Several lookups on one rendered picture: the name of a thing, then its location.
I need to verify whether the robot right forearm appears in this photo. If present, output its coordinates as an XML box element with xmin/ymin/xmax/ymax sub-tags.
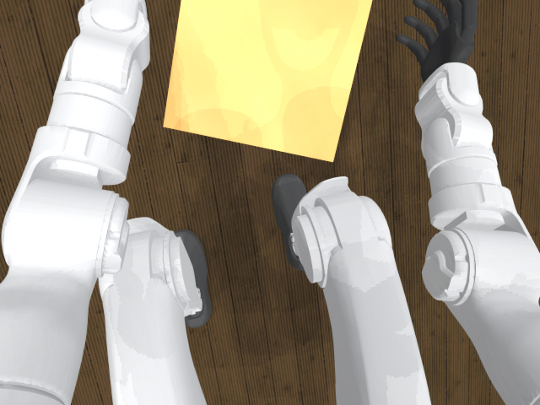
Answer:
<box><xmin>415</xmin><ymin>62</ymin><xmax>540</xmax><ymax>255</ymax></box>

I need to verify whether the carton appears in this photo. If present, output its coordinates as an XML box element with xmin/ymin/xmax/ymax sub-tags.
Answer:
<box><xmin>163</xmin><ymin>0</ymin><xmax>372</xmax><ymax>162</ymax></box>

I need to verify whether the robot left forearm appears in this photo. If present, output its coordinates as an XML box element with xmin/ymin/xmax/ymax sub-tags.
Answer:
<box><xmin>2</xmin><ymin>0</ymin><xmax>150</xmax><ymax>265</ymax></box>

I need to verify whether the right robot hand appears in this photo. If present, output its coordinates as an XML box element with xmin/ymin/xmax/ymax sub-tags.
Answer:
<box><xmin>396</xmin><ymin>0</ymin><xmax>478</xmax><ymax>82</ymax></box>

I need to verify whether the robot right foot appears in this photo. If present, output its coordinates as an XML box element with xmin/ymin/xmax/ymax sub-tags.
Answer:
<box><xmin>272</xmin><ymin>174</ymin><xmax>307</xmax><ymax>271</ymax></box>

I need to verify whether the right robot upper arm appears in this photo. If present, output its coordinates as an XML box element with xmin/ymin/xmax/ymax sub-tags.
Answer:
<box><xmin>422</xmin><ymin>227</ymin><xmax>540</xmax><ymax>405</ymax></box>

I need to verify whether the left robot upper arm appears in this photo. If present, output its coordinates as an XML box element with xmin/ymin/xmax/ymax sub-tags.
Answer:
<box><xmin>0</xmin><ymin>179</ymin><xmax>130</xmax><ymax>405</ymax></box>

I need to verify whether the robot foot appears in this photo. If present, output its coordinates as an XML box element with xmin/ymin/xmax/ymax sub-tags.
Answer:
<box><xmin>174</xmin><ymin>229</ymin><xmax>212</xmax><ymax>328</ymax></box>
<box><xmin>272</xmin><ymin>174</ymin><xmax>307</xmax><ymax>271</ymax></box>

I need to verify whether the robot left foot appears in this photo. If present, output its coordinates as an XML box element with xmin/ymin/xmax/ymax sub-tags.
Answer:
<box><xmin>174</xmin><ymin>229</ymin><xmax>212</xmax><ymax>328</ymax></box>

